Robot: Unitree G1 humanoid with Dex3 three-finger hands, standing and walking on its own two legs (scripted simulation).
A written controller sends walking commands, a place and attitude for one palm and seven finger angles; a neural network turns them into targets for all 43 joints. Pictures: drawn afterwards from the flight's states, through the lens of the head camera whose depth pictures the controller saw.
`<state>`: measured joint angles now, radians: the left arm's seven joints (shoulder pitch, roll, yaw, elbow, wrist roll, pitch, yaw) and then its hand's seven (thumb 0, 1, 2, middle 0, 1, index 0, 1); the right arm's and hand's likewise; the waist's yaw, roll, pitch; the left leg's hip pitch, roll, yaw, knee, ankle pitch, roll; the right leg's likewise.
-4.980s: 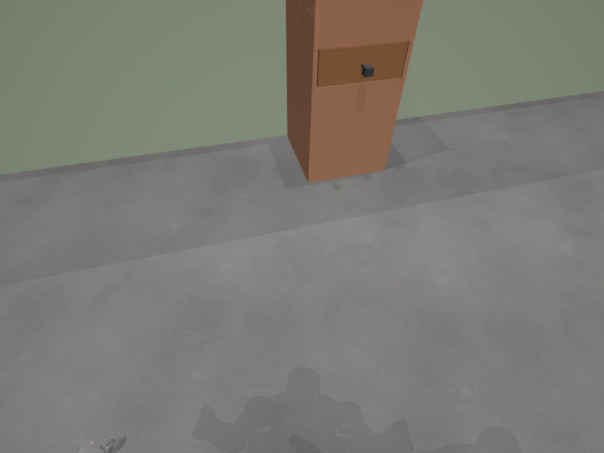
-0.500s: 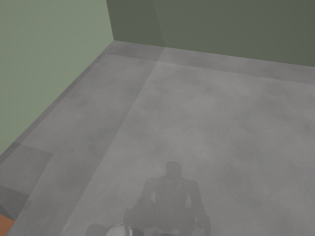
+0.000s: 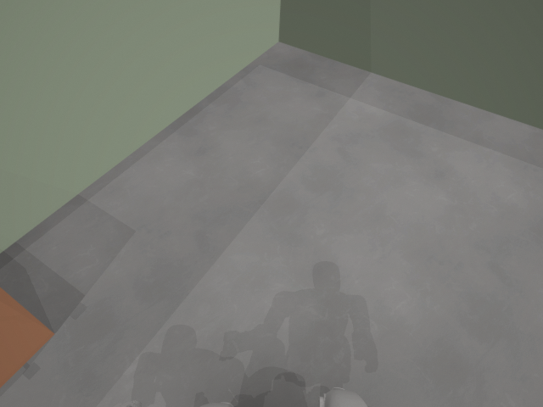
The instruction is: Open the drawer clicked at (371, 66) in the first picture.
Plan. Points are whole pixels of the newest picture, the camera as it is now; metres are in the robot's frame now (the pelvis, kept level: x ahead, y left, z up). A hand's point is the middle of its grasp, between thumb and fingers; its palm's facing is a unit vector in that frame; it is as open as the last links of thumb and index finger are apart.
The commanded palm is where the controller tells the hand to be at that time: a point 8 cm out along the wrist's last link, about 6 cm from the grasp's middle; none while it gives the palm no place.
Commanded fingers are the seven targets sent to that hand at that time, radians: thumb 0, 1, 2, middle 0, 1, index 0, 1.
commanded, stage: turn to face it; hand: left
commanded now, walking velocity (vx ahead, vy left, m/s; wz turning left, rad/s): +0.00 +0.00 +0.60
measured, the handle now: out of the picture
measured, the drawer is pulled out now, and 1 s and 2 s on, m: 0.00 0.00 0.00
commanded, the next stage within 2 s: take the last steps up to it in 1.54 s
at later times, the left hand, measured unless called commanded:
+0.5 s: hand out of the picture +0.02 +0.14 -0.15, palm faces +0.34 -0.90 -0.26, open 7.3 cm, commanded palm none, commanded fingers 0.00 0.90 0.90 -0.20 -0.30 -0.20 -0.30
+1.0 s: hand out of the picture +0.01 +0.18 -0.14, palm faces +0.58 -0.76 -0.29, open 7.3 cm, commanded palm none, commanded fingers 0.00 0.90 0.90 -0.20 -0.30 -0.20 -0.30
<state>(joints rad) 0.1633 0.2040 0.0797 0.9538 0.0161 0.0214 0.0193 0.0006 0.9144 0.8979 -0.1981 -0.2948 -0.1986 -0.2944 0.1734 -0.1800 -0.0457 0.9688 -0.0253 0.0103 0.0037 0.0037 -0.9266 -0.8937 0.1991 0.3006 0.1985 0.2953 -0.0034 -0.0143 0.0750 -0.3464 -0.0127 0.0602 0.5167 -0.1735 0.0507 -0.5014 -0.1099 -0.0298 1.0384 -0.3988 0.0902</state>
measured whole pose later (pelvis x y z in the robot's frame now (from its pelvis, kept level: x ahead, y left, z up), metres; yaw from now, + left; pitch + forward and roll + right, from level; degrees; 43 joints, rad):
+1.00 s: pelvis +0.03 -0.06 +0.00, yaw +36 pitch +0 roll +1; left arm 0.12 0.24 0.06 0.85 0.01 0.04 0.01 0.00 0.91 0.90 -0.20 -0.30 -0.20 -0.29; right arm 0.16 -0.24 -0.05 0.90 -0.03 0.05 0.02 0.01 -0.91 -0.89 0.20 0.30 0.20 0.30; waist -0.02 0.01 0.08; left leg -0.28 -0.03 -0.08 0.55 -0.26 -0.01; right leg -0.36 -0.06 -0.03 0.73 -0.40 0.10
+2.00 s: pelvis +0.01 -0.06 +0.00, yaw +57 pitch -1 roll +1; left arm 0.21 0.18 0.04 0.98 0.03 0.00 -0.01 0.00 0.91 0.90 -0.20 -0.30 -0.20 -0.29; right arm 0.34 -0.19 -0.04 1.05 -0.03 0.01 -0.01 0.01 -0.92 -0.89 0.20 0.30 0.20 0.30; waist -0.03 0.01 0.01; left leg -0.18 -0.04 0.04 0.49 -0.30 0.04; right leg -0.23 -0.06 -0.09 0.55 -0.36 0.04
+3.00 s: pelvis +0.12 +0.27 +0.00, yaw +57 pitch -2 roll +2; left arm 0.11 0.17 0.04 0.99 0.03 -0.01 -0.01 0.00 0.92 0.90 -0.20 -0.29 -0.20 -0.29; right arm 0.40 -0.13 -0.03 1.12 -0.03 -0.04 -0.02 0.00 -0.92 -0.89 0.20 0.30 0.20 0.29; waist -0.05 0.00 0.06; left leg 0.00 0.01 0.21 0.43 -0.39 0.01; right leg -0.42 -0.09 -0.11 0.63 -0.21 0.00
